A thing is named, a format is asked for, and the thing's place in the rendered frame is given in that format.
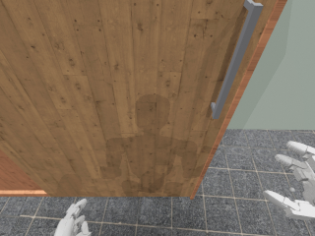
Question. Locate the right robot hand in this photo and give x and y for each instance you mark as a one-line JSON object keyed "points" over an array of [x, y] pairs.
{"points": [[304, 173]]}

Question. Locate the left robot hand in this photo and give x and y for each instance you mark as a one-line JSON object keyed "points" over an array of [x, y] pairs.
{"points": [[69, 225]]}

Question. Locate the wardrobe door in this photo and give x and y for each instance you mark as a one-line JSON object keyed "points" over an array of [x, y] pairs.
{"points": [[13, 178], [112, 98]]}

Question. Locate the handle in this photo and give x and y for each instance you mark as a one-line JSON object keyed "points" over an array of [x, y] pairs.
{"points": [[254, 11]]}

